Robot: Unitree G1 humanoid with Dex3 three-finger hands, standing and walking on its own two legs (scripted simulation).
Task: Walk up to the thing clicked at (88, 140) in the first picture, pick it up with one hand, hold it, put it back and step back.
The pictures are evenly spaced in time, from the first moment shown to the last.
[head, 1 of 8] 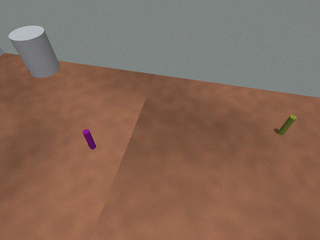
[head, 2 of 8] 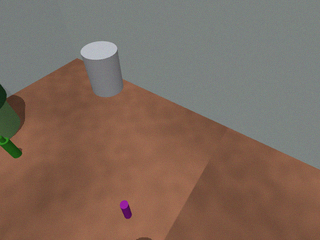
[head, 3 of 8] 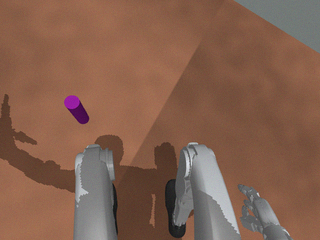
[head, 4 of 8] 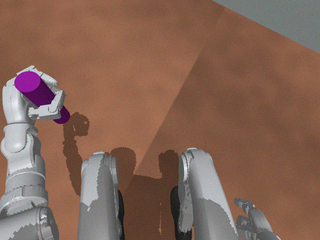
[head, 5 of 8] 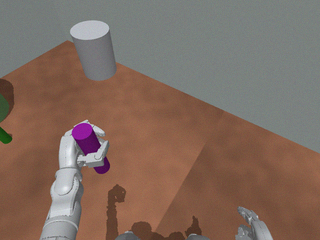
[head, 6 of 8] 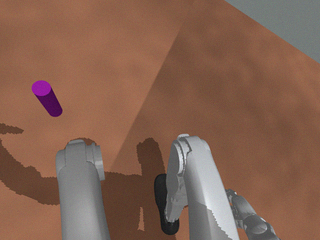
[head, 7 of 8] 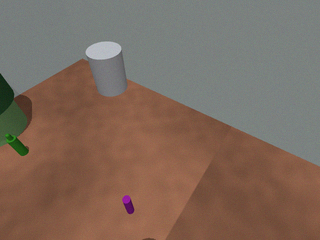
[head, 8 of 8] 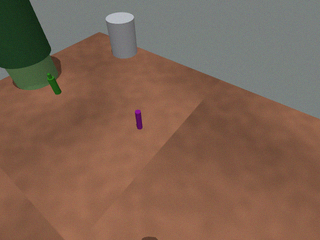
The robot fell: no
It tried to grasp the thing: yes
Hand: left
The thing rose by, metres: 0.68
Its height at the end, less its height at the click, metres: +0.00
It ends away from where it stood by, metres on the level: 0.01
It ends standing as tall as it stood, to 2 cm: yes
